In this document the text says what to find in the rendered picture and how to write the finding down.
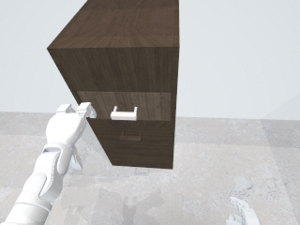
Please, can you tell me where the left robot forearm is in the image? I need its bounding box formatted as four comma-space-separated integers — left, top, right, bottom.
0, 142, 73, 225

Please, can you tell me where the cabinet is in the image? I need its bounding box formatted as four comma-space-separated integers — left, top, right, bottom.
47, 0, 180, 170

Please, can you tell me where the handle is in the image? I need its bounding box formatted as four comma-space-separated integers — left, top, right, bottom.
111, 106, 138, 121
119, 135, 142, 143

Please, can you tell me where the robot left hand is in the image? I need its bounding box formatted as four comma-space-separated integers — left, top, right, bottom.
46, 102, 97, 171

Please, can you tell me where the drawer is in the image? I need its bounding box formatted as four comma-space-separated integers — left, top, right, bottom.
77, 91, 172, 121

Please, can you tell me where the robot right hand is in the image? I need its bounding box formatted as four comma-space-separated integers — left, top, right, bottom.
226, 196, 262, 225

